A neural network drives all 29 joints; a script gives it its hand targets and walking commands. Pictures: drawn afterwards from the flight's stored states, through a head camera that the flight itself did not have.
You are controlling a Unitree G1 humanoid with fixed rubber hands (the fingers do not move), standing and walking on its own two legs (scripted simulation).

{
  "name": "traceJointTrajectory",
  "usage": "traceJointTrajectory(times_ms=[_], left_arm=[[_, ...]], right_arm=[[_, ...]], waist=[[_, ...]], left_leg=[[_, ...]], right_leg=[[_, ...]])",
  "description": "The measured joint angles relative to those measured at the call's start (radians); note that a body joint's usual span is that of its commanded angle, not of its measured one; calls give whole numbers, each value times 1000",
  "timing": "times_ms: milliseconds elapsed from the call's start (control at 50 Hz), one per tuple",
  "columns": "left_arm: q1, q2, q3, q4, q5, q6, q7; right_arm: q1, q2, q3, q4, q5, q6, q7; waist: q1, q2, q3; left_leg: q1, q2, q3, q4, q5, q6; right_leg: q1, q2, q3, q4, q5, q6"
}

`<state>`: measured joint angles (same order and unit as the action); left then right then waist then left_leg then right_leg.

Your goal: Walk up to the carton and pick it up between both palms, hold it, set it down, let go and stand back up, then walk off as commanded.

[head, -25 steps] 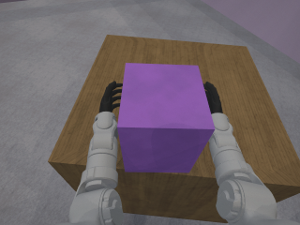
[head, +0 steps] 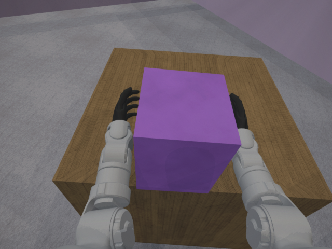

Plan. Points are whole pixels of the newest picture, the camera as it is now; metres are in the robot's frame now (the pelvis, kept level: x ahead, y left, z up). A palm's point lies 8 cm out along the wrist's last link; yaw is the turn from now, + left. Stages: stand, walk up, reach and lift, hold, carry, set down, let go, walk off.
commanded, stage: reach and lift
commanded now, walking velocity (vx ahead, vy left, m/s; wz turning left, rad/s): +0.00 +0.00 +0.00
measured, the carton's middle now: (178, 134) +0.37 +0.02 +0.07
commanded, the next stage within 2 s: none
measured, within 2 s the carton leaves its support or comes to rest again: neither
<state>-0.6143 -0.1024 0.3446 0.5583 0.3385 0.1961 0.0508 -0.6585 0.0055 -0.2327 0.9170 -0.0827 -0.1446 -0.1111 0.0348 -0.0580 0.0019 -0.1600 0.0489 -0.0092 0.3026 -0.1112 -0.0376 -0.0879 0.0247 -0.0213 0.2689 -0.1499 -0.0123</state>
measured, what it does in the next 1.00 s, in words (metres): stands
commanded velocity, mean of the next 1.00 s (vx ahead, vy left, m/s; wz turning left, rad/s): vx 0.00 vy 0.00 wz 0.00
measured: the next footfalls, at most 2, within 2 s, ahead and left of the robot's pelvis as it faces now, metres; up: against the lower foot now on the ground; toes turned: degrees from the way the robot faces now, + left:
none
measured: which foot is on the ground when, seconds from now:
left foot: down 0.00-1.00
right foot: down 0.00-1.00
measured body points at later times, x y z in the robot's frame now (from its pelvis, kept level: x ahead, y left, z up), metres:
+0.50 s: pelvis -0.01 +0.01 +0.00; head -0.05 +0.05 +0.45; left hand +0.39 +0.17 +0.16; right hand +0.39 -0.12 +0.16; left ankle +0.03 +0.14 -0.75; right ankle +0.00 -0.11 -0.75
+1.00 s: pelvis -0.01 +0.01 +0.00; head -0.06 +0.04 +0.44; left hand +0.38 +0.17 +0.19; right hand +0.39 -0.12 +0.19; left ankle +0.03 +0.14 -0.75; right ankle +0.00 -0.11 -0.75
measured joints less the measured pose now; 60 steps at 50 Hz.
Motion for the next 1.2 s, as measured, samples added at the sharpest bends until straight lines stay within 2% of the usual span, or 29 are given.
traceJointTrajectory(times_ms=[160,280,400,480,680,780,920,1200], left_arm=[[-85,24,20,32,6,75,-10],[-131,43,32,53,14,124,-23],[-146,53,22,38,25,173,-30],[-131,55,2,-3,27,206,-30],[-76,48,-49,-164,13,319,-16],[-61,43,-46,-234,15,371,-22],[-62,50,-38,-287,13,425,-37],[-124,76,-15,-261,9,480,-64]], right_arm=[[-72,-3,-25,17,12,75,-3],[-116,12,-85,44,-21,108,7],[-133,17,-103,46,-25,137,14],[-125,10,-68,26,8,158,13],[-93,-34,96,-77,175,238,-19],[-93,-49,146,-129,225,289,-34],[-108,-51,166,-171,247,345,-47],[-159,-53,160,-172,261,414,-68]], waist=[[-1,-18,7],[-13,-33,1],[-33,-39,4],[-48,-36,7],[-81,-19,29],[-94,-21,41],[-105,-22,48],[-115,-13,25]], left_leg=[[28,-4,5,-11,19,4],[43,-13,-3,-17,26,7],[58,-22,-10,-17,24,11],[69,-25,-11,-11,15,14],[109,-26,-10,22,-21,19],[126,-27,-14,28,-27,20],[127,-27,-20,31,-25,19],[126,-31,-17,27,-16,24]], right_leg=[[10,-4,4,23,2,1],[22,-13,-4,34,-4,3],[42,-22,-13,31,-9,8],[61,-25,-13,23,-11,12],[122,-25,-13,10,-22,19],[144,-26,-17,10,-26,20],[146,-26,-23,15,-27,19],[142,-30,-20,16,-20,22]])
